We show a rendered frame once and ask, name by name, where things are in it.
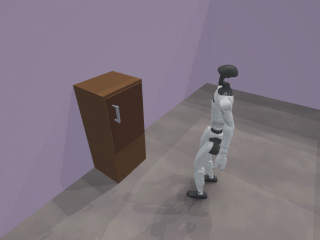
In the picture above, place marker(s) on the robot left forearm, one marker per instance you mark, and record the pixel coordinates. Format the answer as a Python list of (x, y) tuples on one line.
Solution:
[(227, 137)]

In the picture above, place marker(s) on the left robot thigh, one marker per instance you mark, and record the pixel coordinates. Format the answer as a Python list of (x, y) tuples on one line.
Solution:
[(203, 155)]

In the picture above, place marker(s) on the robot right shin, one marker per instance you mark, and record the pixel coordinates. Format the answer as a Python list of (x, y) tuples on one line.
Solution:
[(208, 167)]

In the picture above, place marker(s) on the handle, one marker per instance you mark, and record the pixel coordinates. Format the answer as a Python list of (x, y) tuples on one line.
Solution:
[(117, 114)]

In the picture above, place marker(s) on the robot left upper arm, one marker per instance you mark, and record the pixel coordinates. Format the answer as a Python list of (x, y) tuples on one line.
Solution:
[(225, 106)]

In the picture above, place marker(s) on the robot left hand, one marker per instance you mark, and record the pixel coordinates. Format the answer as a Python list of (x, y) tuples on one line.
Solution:
[(220, 160)]

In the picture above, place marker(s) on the cupboard door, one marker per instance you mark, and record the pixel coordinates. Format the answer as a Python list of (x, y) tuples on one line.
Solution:
[(131, 126)]

